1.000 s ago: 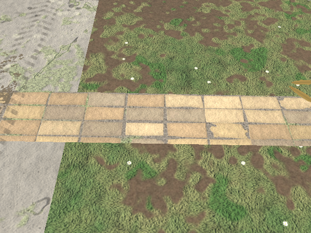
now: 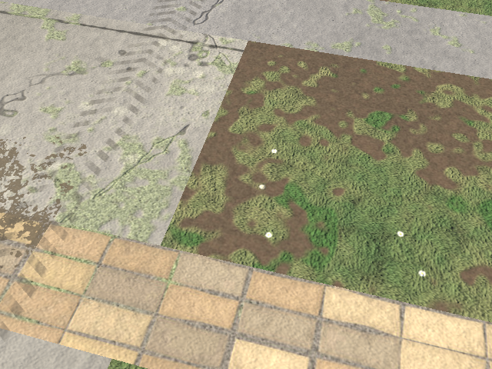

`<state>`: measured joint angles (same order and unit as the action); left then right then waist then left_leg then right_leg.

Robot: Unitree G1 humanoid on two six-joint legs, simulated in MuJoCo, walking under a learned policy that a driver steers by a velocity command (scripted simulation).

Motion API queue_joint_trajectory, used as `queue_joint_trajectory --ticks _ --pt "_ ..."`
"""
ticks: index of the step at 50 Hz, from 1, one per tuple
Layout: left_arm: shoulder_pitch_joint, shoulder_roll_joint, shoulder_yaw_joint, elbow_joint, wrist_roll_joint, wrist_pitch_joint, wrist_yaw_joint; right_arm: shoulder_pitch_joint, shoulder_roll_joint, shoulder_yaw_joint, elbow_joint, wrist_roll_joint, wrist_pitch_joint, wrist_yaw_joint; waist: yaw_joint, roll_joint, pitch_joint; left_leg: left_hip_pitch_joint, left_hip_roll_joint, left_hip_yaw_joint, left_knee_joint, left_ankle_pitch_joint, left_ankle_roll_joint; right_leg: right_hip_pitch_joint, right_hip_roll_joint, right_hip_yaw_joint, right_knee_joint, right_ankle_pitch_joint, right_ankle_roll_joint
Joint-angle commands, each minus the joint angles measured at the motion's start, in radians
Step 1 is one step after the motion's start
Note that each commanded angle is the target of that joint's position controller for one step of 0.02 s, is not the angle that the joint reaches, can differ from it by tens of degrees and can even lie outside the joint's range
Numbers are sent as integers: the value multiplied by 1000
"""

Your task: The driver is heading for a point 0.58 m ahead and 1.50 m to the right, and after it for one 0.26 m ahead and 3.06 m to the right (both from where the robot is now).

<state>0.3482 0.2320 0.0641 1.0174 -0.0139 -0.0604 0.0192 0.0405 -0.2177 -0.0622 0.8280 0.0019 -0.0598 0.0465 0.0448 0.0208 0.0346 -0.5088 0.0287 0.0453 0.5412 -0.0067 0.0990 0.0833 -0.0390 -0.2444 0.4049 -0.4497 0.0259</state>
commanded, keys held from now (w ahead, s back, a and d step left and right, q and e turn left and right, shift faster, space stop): e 1.00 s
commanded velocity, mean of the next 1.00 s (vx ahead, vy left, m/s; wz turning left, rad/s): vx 0.07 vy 0.00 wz -0.44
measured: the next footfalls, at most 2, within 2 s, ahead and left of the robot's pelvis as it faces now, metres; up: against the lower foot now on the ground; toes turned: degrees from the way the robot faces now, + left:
right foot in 0.50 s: +0.14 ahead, -0.14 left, +0.00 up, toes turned -18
left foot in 1.02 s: +0.25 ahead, +0.06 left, +0.00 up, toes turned -36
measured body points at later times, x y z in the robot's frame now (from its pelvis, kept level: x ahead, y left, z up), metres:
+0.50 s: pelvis +0.11 -0.02 +0.01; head +0.13 -0.04 +0.46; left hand +0.29 +0.23 -0.10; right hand +0.18 -0.32 -0.12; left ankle +0.13 +0.10 -0.72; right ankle +0.11 -0.13 -0.72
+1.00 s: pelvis +0.14 -0.02 +0.02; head +0.17 -0.04 +0.46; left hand +0.42 +0.15 -0.09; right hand +0.12 -0.35 -0.09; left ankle +0.21 +0.08 -0.72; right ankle +0.11 -0.13 -0.72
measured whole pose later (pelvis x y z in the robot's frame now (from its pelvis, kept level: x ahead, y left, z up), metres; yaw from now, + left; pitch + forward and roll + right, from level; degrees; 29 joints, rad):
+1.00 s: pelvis +0.14 -0.02 +0.02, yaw -31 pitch +3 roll +1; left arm 0.13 0.31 0.09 0.74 -0.01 0.04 0.04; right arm 0.06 -0.29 -0.09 0.88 0.01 -0.03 -0.02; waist 0.01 -0.01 0.03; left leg -0.32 -0.03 -0.08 0.52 -0.25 -0.05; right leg -0.33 0.11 0.20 0.52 -0.22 -0.02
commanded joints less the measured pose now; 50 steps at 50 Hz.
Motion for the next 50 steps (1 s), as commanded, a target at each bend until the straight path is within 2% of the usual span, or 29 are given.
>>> queue_joint_trajectory --ticks 1,2,3,4,5,6,8,10,12,16,21,23,24,25,26,27,28,29,30,31,33,35,38,42,47,49,50 --pt "49 71 -7 -60 27 -24 -19 377 -297 -76 51 -43 -6 -38 -143 179 -344 890 335 -377 63 892 241 -570 35 90 784 25 -6" --pt "113 68 -10 -19 -15 -43 -25 411 -256 -57 39 -36 -7 -39 -156 160 -566 966 461 -579 2 969 348 -626 104 372 991 -304 7" --pt "15 145 18 -38 -53 -43 -25 351 -225 -51 27 -25 -4 -40 -164 95 -472 845 395 -416 -41 860 289 -665 38 405 981 -246 -2" --pt "-69 132 16 -66 -51 -34 -15 242 -180 -39 16 -7 -10 -42 -130 69 -310 701 341 -305 -83 690 223 -723 -12 354 899 -175 -4" --pt "-94 112 19 -58 -31 -19 0 174 -137 -26 14 -6 -18 -41 -97 10 -211 545 301 -242 -140 571 181 -701 -45 327 838 -111 2" --pt "-68 105 26 -47 -18 5 9 124 -103 -18 14 -10 -23 -43 -52 20 -169 418 275 -184 -189 502 159 -622 -67 316 802 -63 6" --pt "-9 64 26 -41 -13 44 15 76 -112 -20 15 -35 -25 -44 -6 47 -141 266 263 -107 -251 446 159 -511 -61 292 769 -2 12" --pt "-24 72 33 -68 -8 64 24 53 -145 -29 16 -40 -22 -57 9 65 -121 228 266 -54 -287 390 169 -531 -61 280 713 44 19" --pt "-66 85 37 -99 -2 77 24 45 -161 -34 19 -33 -11 -75 2 73 -118 249 272 -20 -311 270 163 -564 -75 277 636 120 21" --pt "-154 93 39 -153 0 89 9 31 -176 -39 26 -24 16 -101 -25 87 -99 273 276 32 -342 41 140 -555 -79 241 492 204 15" --pt "-219 109 48 -213 -2 99 -17 44 -209 -50 36 -4 50 -104 -45 94 -87 381 325 38 -263 33 107 -549 -51 190 357 118 -12" --pt "-195 105 50 -222 -1 100 -30 24 -220 -55 33 12 61 -105 -20 97 -93 403 326 52 -189 62 67 -487 -28 159 233 154 -40" --pt "-162 106 53 -215 2 98 -34 25 -214 -54 37 22 67 -105 -2 84 -101 392 305 73 -127 50 30 -418 -2 139 132 235 -62" --pt "-127 144 68 -208 9 93 -28 88 -189 -52 61 20 71 -101 0 16 -109 352 250 112 -9 -27 -34 -326 5 189 25 385 -101" --pt "-87 258 97 -214 16 87 -11 78 -145 -41 41 -13 71 -94 -14 -219 -114 143 137 200 279 -254 -122 -184 -180 462 -23 779 -179" --pt "-80 326 101 -232 38 76 -10 -2 -114 -32 -22 -27 66 -94 -14 -360 -128 -146 -28 112 520 -691 -183 -83 -358 751 -33 981 -385" --pt "-59 283 90 -235 43 53 -22 -54 -150 -40 -30 -18 62 -90 23 -205 -198 -173 -22 -46 661 -692 -169 -73 -341 724 -41 939 -410" --pt "-103 265 85 -245 35 35 -21 -56 -157 -43 -28 7 60 -87 -4 -168 -181 -202 -8 -79 680 -599 -149 -78 -284 629 -38 881 -355" --pt "-162 247 83 -259 16 30 -14 -33 -158 -47 -5 8 59 -95 -33 -119 -164 -210 10 -95 650 -513 -142 -99 -232 568 -29 805 -294" --pt "-201 210 71 -271 -3 34 -5 -31 -184 -55 2 -2 60 -103 -43 -117 -154 -203 21 -105 616 -461 -142 -124 -216 544 -34 767 -263" --pt "-203 195 63 -281 3 43 6 -19 -178 -58 4 -5 60 -103 -58 -130 -173 -135 0 -104 605 -393 -147 -169 -190 527 -43 768 -261" --pt "-184 206 65 -283 4 45 14 -19 -158 -54 4 2 58 -104 -52 -126 -174 -132 -13 -109 524 -356 -151 -154 -178 531 -48 735 -259" --pt "-176 225 70 -289 1 53 23 -42 -143 -47 -3 3 56 -104 -37 -143 -159 -109 -26 -122 382 -330 -167 -159 -166 562 -52 626 -254" --pt "-201 238 71 -306 5 65 23 -47 -150 -45 -4 5 51 -93 -28 -166 -132 -13 -44 -128 254 -317 -178 -244 -145 611 -61 477 -252" --pt "-235 235 66 -333 5 79 19 2 -169 -46 -2 12 26 -71 -39 -192 -140 102 -67 -132 92 -342 -159 -248 -126 705 -12 553 -239" --pt "-270 229 59 -351 -6 90 25 78 -174 -50 16 12 15 -59 -89 -185 -147 233 -67 -111 -117 -206 -137 -274 -83 706 39 556 -194" --pt "-261 207 52 -359 -7 95 29 117 -206 -59 28 5 15 -57 -94 -147 -156 345 -1 -145 -194 -100 -113 -342 -38 678 92 445 -148"
Over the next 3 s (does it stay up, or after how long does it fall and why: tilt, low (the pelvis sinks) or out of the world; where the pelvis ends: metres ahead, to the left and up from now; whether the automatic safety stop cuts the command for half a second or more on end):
stays up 0.18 -0.56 0.00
